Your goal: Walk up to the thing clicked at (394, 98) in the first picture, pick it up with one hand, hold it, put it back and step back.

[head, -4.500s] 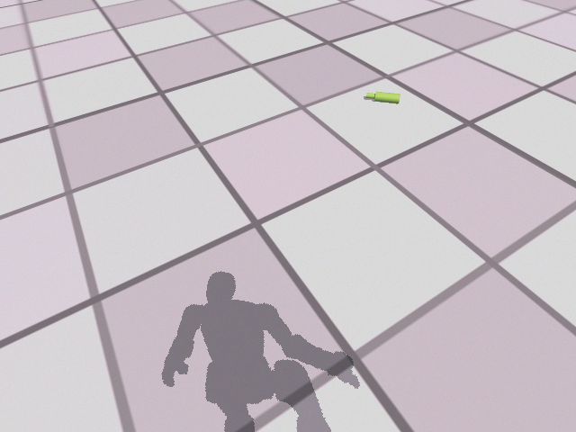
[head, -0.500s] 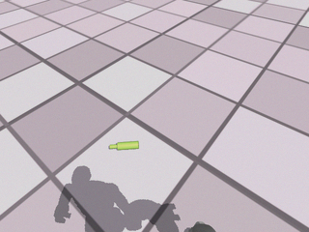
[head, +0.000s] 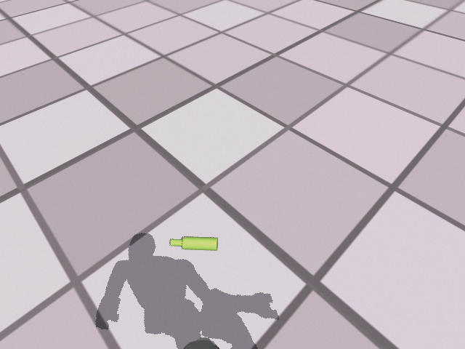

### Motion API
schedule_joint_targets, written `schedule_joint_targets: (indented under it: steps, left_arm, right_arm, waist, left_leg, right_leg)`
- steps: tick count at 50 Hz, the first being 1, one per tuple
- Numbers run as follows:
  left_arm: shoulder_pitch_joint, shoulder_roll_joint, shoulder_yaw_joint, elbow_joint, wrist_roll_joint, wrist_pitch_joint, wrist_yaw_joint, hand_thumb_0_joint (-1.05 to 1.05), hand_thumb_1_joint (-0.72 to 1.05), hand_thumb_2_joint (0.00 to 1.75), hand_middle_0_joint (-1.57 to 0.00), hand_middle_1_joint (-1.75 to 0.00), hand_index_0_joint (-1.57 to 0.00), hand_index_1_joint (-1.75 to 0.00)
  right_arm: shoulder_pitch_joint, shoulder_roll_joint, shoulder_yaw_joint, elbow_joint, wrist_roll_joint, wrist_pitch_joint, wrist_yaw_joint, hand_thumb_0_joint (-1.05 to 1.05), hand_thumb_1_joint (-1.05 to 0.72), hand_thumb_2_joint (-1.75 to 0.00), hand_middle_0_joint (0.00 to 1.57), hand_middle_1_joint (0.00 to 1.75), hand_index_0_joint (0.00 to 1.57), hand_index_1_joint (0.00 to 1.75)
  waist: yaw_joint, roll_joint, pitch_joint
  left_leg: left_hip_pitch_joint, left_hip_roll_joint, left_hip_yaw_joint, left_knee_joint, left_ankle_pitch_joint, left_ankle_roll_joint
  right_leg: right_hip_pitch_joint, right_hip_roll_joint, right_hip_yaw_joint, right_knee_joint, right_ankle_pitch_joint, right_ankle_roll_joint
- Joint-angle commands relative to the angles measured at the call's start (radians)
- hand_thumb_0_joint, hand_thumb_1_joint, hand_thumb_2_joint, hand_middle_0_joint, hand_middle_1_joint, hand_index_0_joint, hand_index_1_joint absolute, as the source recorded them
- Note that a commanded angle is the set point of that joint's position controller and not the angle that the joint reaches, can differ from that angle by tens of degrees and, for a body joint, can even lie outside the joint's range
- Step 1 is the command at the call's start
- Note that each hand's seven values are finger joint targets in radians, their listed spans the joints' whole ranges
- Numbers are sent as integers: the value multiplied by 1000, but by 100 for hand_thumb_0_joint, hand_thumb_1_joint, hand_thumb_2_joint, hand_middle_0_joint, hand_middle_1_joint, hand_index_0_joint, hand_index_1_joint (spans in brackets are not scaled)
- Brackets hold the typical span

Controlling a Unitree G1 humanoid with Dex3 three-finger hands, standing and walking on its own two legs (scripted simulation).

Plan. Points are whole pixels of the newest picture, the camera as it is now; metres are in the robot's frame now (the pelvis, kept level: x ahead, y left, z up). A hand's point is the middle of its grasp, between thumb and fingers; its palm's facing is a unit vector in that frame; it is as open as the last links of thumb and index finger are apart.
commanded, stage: walk up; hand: left
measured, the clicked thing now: (194, 243) +0.68 +0.27 -0.74
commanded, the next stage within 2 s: none
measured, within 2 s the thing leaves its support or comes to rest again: neither
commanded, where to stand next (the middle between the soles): +0.26 +0.02 m, yaw -1 degrees
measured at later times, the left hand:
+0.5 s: hand (123, 311) +0.22 +0.27 -0.13, palm faces -0.06 -0.89 -0.45, open 7.4 cm
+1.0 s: hand (133, 289) +0.27 +0.27 -0.16, palm faces -0.03 -0.94 -0.34, open 7.4 cm
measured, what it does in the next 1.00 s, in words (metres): walks ahead: left foot, then right foot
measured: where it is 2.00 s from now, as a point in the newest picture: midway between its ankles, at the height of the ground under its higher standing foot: outside the picture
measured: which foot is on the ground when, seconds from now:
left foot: up 0.00-0.02, down 0.04-0.46, up 0.48-0.76, down 0.78-1.00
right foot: down 0.00-0.06, up 0.08-0.42, down 0.44-1.00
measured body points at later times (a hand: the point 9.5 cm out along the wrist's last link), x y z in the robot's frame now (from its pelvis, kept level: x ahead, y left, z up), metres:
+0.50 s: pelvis +0.15 -0.02 -0.01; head +0.17 -0.04 +0.44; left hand +0.22 +0.31 -0.10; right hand +0.20 -0.34 -0.14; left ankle +0.13 +0.12 -0.71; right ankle +0.23 -0.14 -0.73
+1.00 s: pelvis +0.20 +0.01 -0.01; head +0.21 +0.03 +0.44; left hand +0.27 +0.32 -0.14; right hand +0.29 -0.29 -0.12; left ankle +0.24 +0.14 -0.73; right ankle +0.23 -0.14 -0.73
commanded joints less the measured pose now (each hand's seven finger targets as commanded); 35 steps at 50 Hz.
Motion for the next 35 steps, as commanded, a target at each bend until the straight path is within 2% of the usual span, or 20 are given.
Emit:
schedule_joint_targets:
  steps: [1, 2, 3, 4, 6, 8, 9, 13, 16, 17, 20, 21, 22, 23, 24, 25, 26, 28, 30, 35]
  left_arm:
    - [-24, 224, 57, -94, -5, -17, 21, 0, 90, 90, -20, -30, -20, -30]
    - [11, 157, 33, -103, -16, -14, 22, 0, 90, 90, -20, -30, -20, -30]
    - [29, 158, 39, -96, -23, -6, 27, 0, 90, 90, -20, -30, -20, -30]
    - [-7, 249, 54, -75, -13, 3, 40, 0, 90, 90, -20, -30, -20, -30]
    - [21, 230, 50, -40, -22, 8, 34, 0, 90, 90, -20, -30, -20, -30]
    - [70, 224, 53, -6, -21, 15, 23, 0, 90, 90, -20, -30, -20, -30]
    - [70, 214, 55, 2, -17, 17, 17, 0, 90, 90, -20, -30, -20, -30]
    - [-15, 196, 59, -24, -4, 16, -3, 0, 90, 90, -20, -30, -20, -30]
    - [-47, 189, 61, -20, -3, 9, -2, 0, 90, 90, -20, -30, -20, -30]
    - [-32, 186, 62, -8, -4, 6, 3, 0, 90, 90, -20, -30, -20, -30]
    - [19, 177, 61, 24, 1, -9, 24, 0, 90, 90, -20, -30, -20, -30]
    - [35, 201, 68, 30, 4, -18, 34, 0, 90, 90, -20, -30, -20, -30]
    - [70, 245, 80, 27, 8, -28, 47, 0, 90, 90, -20, -30, -20, -30]
    - [49, 318, 87, -6, 5, -36, 54, 0, 90, 90, -20, -30, -20, -30]
    - [23, 353, 90, -9, -10, -25, 57, 0, 90, 90, -20, -30, -20, -30]
    - [3, 325, 87, -19, -16, -22, 58, 0, 90, 90, -20, -30, -20, -30]
    - [-9, 300, 79, -21, -17, -21, 62, 0, 90, 90, -20, -30, -20, -30]
    - [-39, 273, 67, -24, -17, -17, 69, 0, 90, 90, -20, -30, -20, -30]
    - [-59, 261, 59, -35, -7, -14, 71, 0, 90, 90, -20, -30, -20, -30]
    - [-139, 247, 44, -29, -6, 5, 72, 0, 90, 90, -20, -30, -20, -30]
  right_arm:
    - [131, -217, -78, -47, -1, -52, -25, 0, -90, -90, 20, 30, 20, 30]
    - [222, -300, -106, -44, -13, -58, -40, 0, -90, -90, 20, 30, 20, 30]
    - [214, -365, -116, -78, 3, -60, -46, 0, -90, -90, 20, 30, 20, 30]
    - [178, -356, -118, -82, 31, -55, -45, 0, -90, -90, 20, 30, 20, 30]
    - [97, -274, -86, -108, 28, -55, -54, 0, -90, -90, 20, 30, 20, 30]
    - [50, -242, -73, -112, 29, -60, -55, 0, -90, -90, 20, 30, 20, 30]
    - [44, -237, -70, -118, 24, -63, -54, 0, -90, -90, 20, 30, 20, 30]
    - [38, -264, -76, -136, 11, -59, -46, 0, -90, -90, 20, 30, 20, 30]
    - [30, -268, -77, -143, 10, -49, -40, 0, -90, -90, 20, 30, 20, 30]
    - [3, -264, -73, -149, 11, -43, -41, 0, -90, -90, 20, 30, 20, 30]
    - [-28, -228, -55, -154, 16, -22, -45, 0, -90, -90, 20, 30, 20, 30]
    - [1, -179, -37, -152, 18, -17, -48, 0, -90, -90, 20, 30, 20, 30]
    - [45, -112, -15, -145, 25, -15, -51, 0, -90, -90, 20, 30, 20, 30]
    - [82, -79, 3, -148, 21, -4, -52, 0, -90, -90, 20, 30, 20, 30]
    - [61, -185, -33, -132, 13, 10, -69, 0, -90, -90, 20, 30, 20, 30]
    - [55, -214, -40, -110, 17, 15, -74, 0, -90, -90, 20, 30, 20, 30]
    - [50, -209, -40, -98, 23, 14, -74, 0, -90, -90, 20, 30, 20, 30]
    - [75, -195, -40, -70, 22, 15, -72, 0, -90, -90, 20, 30, 20, 30]
    - [66, -175, -38, -56, 13, 24, -66, 0, -90, -90, 20, 30, 20, 30]
    - [4, -143, -31, -15, 18, 29, -66, 0, -90, -90, 20, 30, 20, 30]
  waist:
    - [-115, 28, -94]
    - [-152, 247, -152]
    - [-139, 275, -126]
    - [-129, 119, -103]
    - [-76, 45, -36]
    - [-44, 116, -10]
    - [-47, 122, -14]
    - [-68, 144, 37]
    - [-68, 144, 35]
    - [-48, 143, 31]
    - [-7, 50, -30]
    - [1, -19, -67]
    - [20, -212, -96]
    - [-14, -303, -81]
    - [3, -214, -55]
    - [-5, -169, -47]
    - [-6, -162, -55]
    - [-27, -197, -77]
    - [-28, -205, -86]
    - [-34, -215, -97]
  left_leg:
    - [420, -55, 19, -93, -57, 54]
    - [546, 123, -267, -213, -234, 121]
    - [568, 337, -702, -381, -322, 214]
    - [470, 360, -688, -359, -283, 268]
    - [373, 258, -412, -332, -101, 205]
    - [280, 197, -237, -347, -54, 176]
    - [249, 176, -202, -353, -35, 177]
    - [185, 190, -173, -397, -196, 232]
    - [136, 167, -147, -374, -247, 213]
    - [95, 174, -137, -347, -233, 208]
    - [65, 128, -68, -135, -83, 166]
    - [36, 85, -37, -22, -66, 126]
    - [6, 9, 26, 218, -121, 83]
    - [-140, -93, 10, 391, -347, 25]
    - [-151, -63, -63, 450, -389, 29]
    - [-172, -40, -101, 485, -363, 27]
    - [-183, -26, -117, 490, -334, 23]
    - [-118, -12, -105, 427, -274, 12]
    - [-47, -18, -81, 353, -245, 2]
    - [154, -44, -5, 112, -130, -5]
  right_leg:
    - [-235, -167, 91, 160, 305, -128]
    - [-387, -71, 23, 488, 204, -70]
    - [-584, 73, 65, 611, -168, -37]
    - [-564, -1, 183, 688, -167, -48]
    - [-520, -43, 238, 652, -53, -42]
    - [-455, -76, 194, 562, 23, -28]
    - [-415, -69, 178, 534, 37, -14]
    - [-398, -91, 125, 343, 62, 16]
    - [-319, -67, 91, 218, 115, 11]
    - [-261, -58, 90, 199, 146, 8]
    - [-85, 6, 44, 60, 212, 2]
    - [14, 11, 76, 17, 178, -11]
    - [49, -131, 281, -132, 113, -45]
    - [68, -348, 647, -233, 98, -134]
    - [10, -402, 706, -227, 84, -233]
    - [23, -371, 632, -197, 156, -255]
    - [39, -337, 542, -164, 275, -248]
    - [2, -268, 384, -128, 383, -205]
    - [-61, -243, 305, -98, 469, -200]
    - [-209, -217, 229, -22, 457, -180]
